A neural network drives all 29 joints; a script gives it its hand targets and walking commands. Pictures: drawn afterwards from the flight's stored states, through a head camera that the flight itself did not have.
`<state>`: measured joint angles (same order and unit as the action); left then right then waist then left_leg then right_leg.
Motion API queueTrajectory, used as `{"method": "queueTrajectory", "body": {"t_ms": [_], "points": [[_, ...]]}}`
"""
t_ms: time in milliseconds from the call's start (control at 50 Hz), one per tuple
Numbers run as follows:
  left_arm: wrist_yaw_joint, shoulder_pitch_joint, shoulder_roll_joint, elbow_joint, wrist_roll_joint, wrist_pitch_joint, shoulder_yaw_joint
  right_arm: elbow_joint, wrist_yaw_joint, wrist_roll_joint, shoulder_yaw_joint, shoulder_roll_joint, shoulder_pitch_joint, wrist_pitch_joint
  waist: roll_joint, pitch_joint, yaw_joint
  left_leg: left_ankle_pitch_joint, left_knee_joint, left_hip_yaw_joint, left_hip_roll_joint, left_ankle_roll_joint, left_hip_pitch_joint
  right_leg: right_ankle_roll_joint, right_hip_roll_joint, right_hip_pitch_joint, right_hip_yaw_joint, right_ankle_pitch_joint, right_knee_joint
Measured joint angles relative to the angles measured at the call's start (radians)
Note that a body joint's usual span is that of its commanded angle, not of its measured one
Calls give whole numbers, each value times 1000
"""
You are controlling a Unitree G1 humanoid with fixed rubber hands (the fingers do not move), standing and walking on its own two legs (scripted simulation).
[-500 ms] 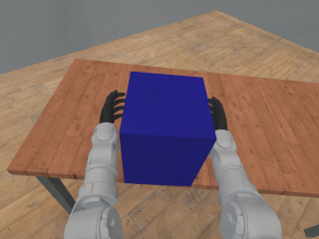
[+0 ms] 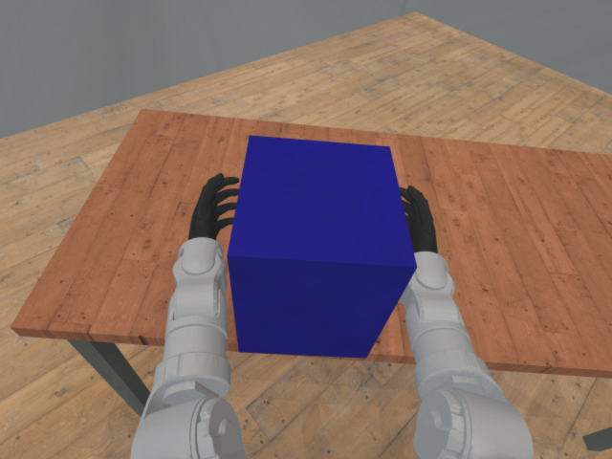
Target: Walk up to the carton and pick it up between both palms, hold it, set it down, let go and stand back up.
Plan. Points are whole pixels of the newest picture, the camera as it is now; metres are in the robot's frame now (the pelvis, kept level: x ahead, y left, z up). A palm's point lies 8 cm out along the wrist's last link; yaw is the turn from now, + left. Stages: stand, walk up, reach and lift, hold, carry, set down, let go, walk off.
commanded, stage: set down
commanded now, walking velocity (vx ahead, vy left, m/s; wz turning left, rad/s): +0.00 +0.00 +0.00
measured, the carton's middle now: (311, 253) +0.38 +0.05 +0.04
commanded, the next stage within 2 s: none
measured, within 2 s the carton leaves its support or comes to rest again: neither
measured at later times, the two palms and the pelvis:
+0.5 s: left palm (206, 248) +0.36 +0.20 +0.04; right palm (410, 256) +0.40 -0.10 +0.05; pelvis -0.01 +0.00 +0.00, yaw -1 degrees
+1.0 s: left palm (181, 211) +0.36 +0.23 +0.11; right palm (450, 224) +0.42 -0.14 +0.11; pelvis -0.02 +0.00 -0.01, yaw +0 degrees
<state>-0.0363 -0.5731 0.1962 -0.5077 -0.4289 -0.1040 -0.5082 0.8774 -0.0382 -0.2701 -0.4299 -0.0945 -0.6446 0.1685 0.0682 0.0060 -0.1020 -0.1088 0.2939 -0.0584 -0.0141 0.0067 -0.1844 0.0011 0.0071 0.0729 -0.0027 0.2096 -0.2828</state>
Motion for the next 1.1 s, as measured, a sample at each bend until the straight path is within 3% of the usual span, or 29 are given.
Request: {"method": "queueTrajectory", "body": {"t_ms": [200,320,400,480,560,660,800,920,1100], "points": [[-4,-10,-1,-9,-16,17,-11,-1,8,-18,-19,-4,-8,8,3,7,-2,3,-2,-3,1,1,-3,-1,-1,9,-2,2,-9],[29,-13,-42,-60,19,33,25,23,-5,21,23,12,-18,20,4,5,-3,3,4,-11,-4,1,-17,0,3,27,-11,-1,-16],[72,-15,-104,-136,96,44,91,84,-25,102,123,57,-37,10,1,4,-6,1,16,-19,-11,1,-45,0,8,55,-18,-4,-22],[139,-31,-177,-228,235,68,200,170,-50,254,259,121,-75,-18,-6,-18,-6,-10,65,-14,-22,0,-139,3,18,137,-15,-7,-46],[192,-46,-226,-271,372,121,294,156,-75,395,361,160,-90,-26,-21,-78,-8,-27,132,-6,-39,-2,-274,5,33,253,-9,-8,-76],[193,-43,-258,-268,420,150,334,116,-91,455,422,196,-102,-31,-44,-128,-14,-38,168,1,-44,-1,-353,2,39,321,-3,-8,-90],[163,7,-289,-158,467,73,364,69,-86,523,464,265,-90,-74,-70,-128,-7,-40,168,16,-33,2,-332,0,30,293,12,2,-91],[154,-14,-331,-41,508,-62,385,-1,-77,592,499,336,-94,-162,-80,-118,-5,-32,153,21,-33,-2,-290,3,31,253,17,-2,-82],[136,-88,-407,-34,554,-223,373,-63,-79,654,540,371,-147,-299,-44,-103,14,3,93,13,-34,-14,-212,15,32,209,11,-4,-88]]}}
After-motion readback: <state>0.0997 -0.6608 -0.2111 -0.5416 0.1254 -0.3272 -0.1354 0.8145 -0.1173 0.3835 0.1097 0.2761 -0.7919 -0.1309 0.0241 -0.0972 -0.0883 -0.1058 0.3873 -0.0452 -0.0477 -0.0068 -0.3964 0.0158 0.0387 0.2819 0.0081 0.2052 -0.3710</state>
